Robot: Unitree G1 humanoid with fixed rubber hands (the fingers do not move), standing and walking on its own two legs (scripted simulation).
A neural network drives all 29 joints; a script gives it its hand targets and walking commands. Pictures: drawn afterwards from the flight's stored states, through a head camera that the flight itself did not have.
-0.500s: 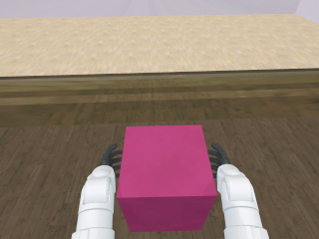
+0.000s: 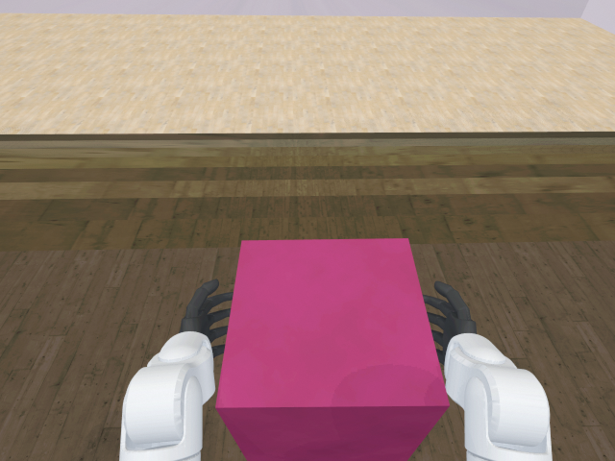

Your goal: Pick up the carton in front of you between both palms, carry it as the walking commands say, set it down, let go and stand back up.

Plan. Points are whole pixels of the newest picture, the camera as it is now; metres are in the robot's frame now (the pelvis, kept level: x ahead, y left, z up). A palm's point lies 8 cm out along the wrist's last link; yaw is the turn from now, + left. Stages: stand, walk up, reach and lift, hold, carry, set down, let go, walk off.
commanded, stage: carry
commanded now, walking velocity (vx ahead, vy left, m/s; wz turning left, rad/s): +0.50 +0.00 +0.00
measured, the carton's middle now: (325, 358) +0.27 -0.01 +0.01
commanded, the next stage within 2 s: none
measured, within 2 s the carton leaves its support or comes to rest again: neither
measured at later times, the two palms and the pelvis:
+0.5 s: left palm (222, 179) +0.55 +0.15 +0.10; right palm (399, 187) +0.52 -0.15 +0.10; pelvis +0.29 +0.03 +0.00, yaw -4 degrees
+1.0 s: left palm (245, 100) +0.87 +0.14 +0.09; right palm (373, 103) +0.87 -0.16 +0.09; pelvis +0.63 +0.00 +0.00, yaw -1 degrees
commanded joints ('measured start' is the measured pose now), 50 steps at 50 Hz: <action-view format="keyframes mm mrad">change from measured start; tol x32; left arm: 1 -465 -877 -674 -228 -369 21 -139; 50 -418 -725 -669 -277 -352 7 -161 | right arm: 1 -464 860 710 -142 362 1 163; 50 -473 758 746 -242 349 -10 156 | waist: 1 32 -119 -123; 8 -24 331 -183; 27 16 170 -89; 30 28 -263 -244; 50 29 -139 2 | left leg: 1 -178 3 66 -210 155 0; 6 377 -27 145 -433 334 34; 9 647 413 -599 -641 195 245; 27 414 157 137 -369 974 46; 30 -214 -61 76 322 66 -27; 32 -297 37 -78 465 52 20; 50 -50 -8 164 -341 409 31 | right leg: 1 290 -260 247 -208 216 -107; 11 -557 -72 144 754 -189 13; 27 9 68 -139 0 229 -17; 30 546 -388 661 -176 42 -212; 50 286 -199 11 -103 502 -81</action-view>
